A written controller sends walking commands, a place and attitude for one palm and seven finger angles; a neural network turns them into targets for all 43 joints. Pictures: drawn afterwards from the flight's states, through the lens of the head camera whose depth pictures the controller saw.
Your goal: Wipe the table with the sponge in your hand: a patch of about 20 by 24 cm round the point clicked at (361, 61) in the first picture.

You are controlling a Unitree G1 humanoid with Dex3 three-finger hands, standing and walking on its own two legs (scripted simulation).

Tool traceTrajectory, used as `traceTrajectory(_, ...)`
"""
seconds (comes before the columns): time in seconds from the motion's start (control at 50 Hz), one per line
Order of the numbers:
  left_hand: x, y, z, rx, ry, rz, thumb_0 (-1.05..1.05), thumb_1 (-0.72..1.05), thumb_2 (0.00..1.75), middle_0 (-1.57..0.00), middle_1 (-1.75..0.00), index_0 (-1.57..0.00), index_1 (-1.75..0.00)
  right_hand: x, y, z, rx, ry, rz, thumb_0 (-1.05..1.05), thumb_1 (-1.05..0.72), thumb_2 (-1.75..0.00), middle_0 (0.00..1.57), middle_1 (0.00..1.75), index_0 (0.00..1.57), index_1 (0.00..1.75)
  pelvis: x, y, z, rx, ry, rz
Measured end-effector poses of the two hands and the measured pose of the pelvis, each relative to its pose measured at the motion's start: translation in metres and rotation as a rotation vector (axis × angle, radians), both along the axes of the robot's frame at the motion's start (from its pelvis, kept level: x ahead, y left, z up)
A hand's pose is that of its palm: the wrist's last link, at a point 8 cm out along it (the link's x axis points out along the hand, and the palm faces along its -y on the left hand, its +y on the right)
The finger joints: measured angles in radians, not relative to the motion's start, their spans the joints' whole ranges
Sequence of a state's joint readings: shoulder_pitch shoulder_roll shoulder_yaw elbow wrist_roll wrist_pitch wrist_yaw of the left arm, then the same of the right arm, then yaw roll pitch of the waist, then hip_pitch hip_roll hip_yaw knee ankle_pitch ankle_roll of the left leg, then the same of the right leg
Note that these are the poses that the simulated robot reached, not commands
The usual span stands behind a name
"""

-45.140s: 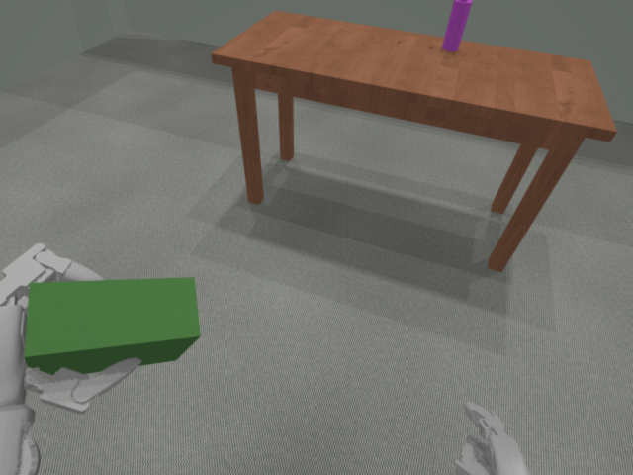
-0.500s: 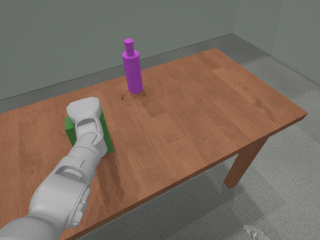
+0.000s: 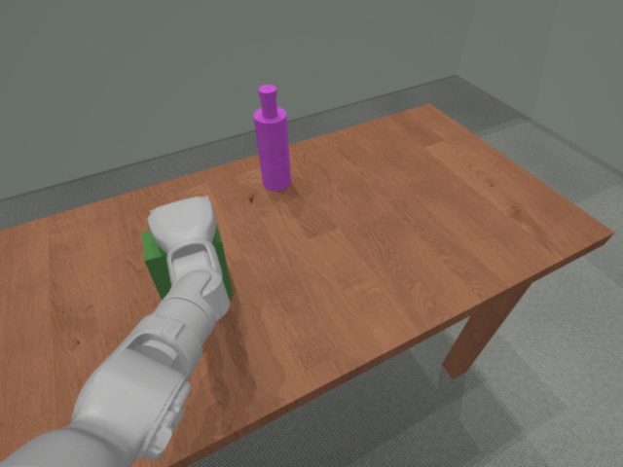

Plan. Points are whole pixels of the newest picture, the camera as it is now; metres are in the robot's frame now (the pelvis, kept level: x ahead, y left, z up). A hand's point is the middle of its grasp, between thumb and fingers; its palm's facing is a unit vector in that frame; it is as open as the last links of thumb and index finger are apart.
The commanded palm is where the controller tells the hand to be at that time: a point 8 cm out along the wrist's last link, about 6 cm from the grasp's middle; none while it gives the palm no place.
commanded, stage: wipe back along the third lane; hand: left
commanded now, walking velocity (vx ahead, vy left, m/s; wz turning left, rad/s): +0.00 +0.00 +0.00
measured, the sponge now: (193, 275) +0.40 +0.21 -0.01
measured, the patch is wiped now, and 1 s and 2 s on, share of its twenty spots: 1.00 1.00 1.00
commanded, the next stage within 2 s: none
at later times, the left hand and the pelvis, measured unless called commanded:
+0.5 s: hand (207, 274) +0.36 +0.17 +0.05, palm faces +0.01 -0.05 -1.00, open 10.3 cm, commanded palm +0.32 +0.14 +0.08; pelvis +0.02 -0.02 +0.00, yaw +3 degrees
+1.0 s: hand (220, 305) +0.31 +0.14 +0.05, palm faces +0.02 -0.07 -1.00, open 10.3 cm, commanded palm +0.27 +0.12 +0.08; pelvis +0.00 -0.04 +0.00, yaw +1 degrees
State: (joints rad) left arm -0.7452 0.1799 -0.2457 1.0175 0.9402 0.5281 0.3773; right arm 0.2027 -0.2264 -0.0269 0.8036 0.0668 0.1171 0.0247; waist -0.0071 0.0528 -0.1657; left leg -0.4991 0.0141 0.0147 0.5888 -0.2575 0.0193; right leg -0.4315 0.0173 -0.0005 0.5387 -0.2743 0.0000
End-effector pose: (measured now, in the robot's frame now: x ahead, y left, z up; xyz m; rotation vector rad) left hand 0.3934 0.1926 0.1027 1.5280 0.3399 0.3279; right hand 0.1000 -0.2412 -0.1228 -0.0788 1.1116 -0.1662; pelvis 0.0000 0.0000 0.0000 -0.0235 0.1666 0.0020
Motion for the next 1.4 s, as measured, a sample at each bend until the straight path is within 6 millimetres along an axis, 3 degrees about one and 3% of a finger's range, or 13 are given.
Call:
traceTrajectory(0.26,-0.025,-0.013,0.000,-0.023,0.003,0.014,0.00,-0.50,1.06,-0.65,-1.43,-0.68,-1.40,0.110,0.025,0.036,0.039,-0.230,0.150,0.01,-0.91,-0.90,0.20,0.30,0.20,0.30,0.009,-0.005,0.002,0.006,-0.044,0.027)
traceTrajectory(0.42,-0.040,-0.024,0.000,-0.016,-0.005,0.000,0.00,-0.50,1.06,-0.65,-1.43,-0.68,-1.40,0.145,0.030,0.052,0.054,-0.287,0.217,0.00,-0.91,-0.90,0.20,0.30,0.20,0.30,0.015,-0.014,0.003,0.011,-0.070,0.044)
traceTrajectory(0.72,-0.071,-0.043,0.001,-0.046,-0.018,-0.022,0.00,-0.49,1.06,-0.64,-1.43,-0.67,-1.40,0.134,0.012,0.046,0.078,-0.264,0.207,0.01,-0.91,-0.90,0.20,0.30,0.20,0.30,0.013,-0.028,0.003,0.023,-0.115,0.034)
traceTrajectory(0.94,-0.096,-0.054,0.000,-0.048,-0.028,-0.043,0.00,-0.49,1.06,-0.64,-1.43,-0.67,-1.40,0.129,0.003,0.053,0.082,-0.318,0.193,0.01,-0.91,-0.90,0.20,0.30,0.20,0.30,0.002,-0.035,0.003,0.028,-0.148,0.024)
traceTrajectory(1.4,-0.128,-0.066,0.000,-0.079,-0.059,-0.085,0.01,-0.50,1.05,-0.63,-1.43,-0.68,-1.39,0.139,0.010,0.065,0.129,-0.393,0.220,0.01,-0.91,-0.90,0.20,0.30,0.20,0.30,0.002,-0.035,0.004,0.028,-0.182,0.013)
